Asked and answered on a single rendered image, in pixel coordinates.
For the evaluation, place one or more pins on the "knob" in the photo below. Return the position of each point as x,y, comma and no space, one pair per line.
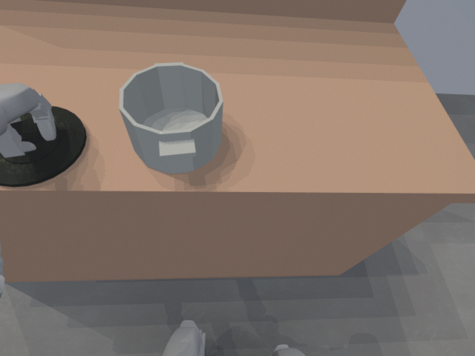
28,130

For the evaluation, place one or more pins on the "pot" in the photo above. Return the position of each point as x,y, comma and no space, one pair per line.
173,115

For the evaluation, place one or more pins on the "table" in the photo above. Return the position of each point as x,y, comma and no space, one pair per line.
333,142

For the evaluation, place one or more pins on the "robot left thigh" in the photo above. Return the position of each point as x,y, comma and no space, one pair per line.
185,341

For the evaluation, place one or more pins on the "lid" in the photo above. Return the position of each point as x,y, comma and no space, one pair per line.
50,158

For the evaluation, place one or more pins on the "left robot hand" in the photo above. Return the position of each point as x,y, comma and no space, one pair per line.
17,99

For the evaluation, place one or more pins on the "robot right shin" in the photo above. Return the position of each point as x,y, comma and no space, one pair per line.
281,347

